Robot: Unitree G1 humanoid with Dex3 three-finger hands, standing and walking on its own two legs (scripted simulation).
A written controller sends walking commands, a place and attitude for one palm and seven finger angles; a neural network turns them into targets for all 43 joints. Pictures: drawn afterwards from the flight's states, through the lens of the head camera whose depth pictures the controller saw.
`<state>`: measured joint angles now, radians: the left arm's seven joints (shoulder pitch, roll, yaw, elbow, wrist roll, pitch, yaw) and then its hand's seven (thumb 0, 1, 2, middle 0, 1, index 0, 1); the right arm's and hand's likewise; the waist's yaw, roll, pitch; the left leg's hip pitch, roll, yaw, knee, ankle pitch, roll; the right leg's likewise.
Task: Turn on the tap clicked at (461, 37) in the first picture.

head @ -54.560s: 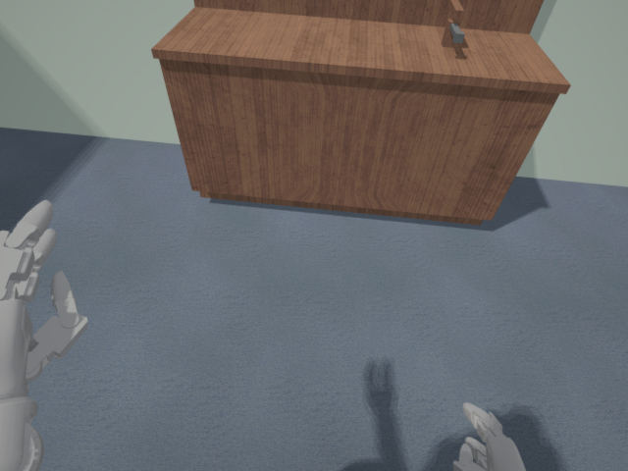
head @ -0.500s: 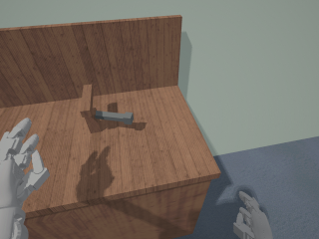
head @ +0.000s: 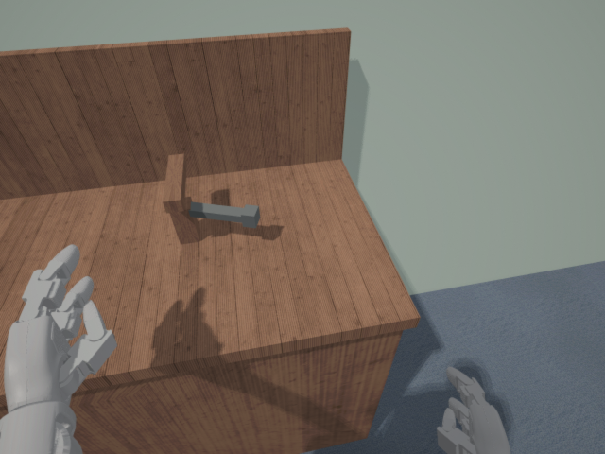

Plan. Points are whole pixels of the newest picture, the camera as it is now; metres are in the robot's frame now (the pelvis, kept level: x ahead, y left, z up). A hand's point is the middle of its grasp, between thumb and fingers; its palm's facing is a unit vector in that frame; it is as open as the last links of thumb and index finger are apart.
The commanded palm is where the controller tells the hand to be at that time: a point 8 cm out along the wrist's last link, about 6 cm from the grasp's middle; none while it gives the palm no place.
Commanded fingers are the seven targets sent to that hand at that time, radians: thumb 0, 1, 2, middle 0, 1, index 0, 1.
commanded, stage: turn the palm inward beside the body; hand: left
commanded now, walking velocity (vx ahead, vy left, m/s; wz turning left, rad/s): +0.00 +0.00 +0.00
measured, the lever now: (250, 216) +0.48 +0.17 +0.05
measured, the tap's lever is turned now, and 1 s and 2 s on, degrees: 68 68 68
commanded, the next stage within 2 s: reach beside the lever's end, fingers flat in 0.44 s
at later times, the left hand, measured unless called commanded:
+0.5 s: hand (149, 311) +0.21 +0.20 +0.15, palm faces +0.48 -0.87 -0.12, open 7.4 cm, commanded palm +0.16 +0.24 +0.15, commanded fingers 0.00 0.90 0.90 -0.20 -0.30 -0.20 -0.30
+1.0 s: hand (128, 307) +0.23 +0.24 +0.13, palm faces +0.51 -0.86 -0.11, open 7.4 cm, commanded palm +0.19 +0.28 +0.12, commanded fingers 0.00 0.90 0.90 -0.20 -0.29 -0.20 -0.29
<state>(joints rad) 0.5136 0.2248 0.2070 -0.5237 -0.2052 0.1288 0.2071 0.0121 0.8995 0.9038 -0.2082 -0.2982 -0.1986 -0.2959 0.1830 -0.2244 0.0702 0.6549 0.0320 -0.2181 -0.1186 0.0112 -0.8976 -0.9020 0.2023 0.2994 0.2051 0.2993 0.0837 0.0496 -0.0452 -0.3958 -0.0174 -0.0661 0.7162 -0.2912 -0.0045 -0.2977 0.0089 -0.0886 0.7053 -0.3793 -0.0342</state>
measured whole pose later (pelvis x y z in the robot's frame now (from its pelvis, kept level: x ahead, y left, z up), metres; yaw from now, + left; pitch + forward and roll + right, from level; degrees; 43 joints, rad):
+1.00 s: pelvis +0.00 -0.02 +0.00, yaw +0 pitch -1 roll -1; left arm 0.31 0.24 0.29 -0.21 -0.25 0.04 0.17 0.01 0.90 0.90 -0.21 -0.30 -0.20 -0.30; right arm 0.19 -0.24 0.03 0.71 0.05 -0.24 -0.14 0.01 -0.90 -0.90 0.20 0.30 0.20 0.30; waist 0.06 0.07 -0.05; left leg -0.38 0.01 -0.08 0.67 -0.27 -0.03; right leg -0.28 0.04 -0.10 0.66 -0.36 -0.07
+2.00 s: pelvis +0.01 +0.01 +0.00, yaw -1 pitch +5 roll -2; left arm 0.01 0.33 0.47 0.31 -0.22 -0.18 0.06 0.01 0.90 0.90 -0.17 -0.19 -0.16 -0.18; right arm 0.20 -0.26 0.01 0.73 0.03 -0.16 -0.13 0.01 -0.90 -0.90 0.20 0.30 0.20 0.30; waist 0.03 0.03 -0.04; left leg -0.54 -0.01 -0.06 0.76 -0.31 0.00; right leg -0.44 0.02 -0.09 0.72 -0.38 -0.03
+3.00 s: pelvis +0.02 +0.03 -0.01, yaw -2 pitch +10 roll -3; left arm -0.07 0.37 0.52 0.46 -0.23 -0.28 -0.01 0.01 0.90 0.90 -0.16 -0.15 -0.15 -0.15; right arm 0.23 -0.25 0.02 0.69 0.02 -0.09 -0.10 0.01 -0.90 -0.90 0.20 0.30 0.21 0.30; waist 0.01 0.03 -0.09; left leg -0.67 -0.01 -0.05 0.86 -0.36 0.03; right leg -0.55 0.02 -0.07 0.79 -0.41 0.00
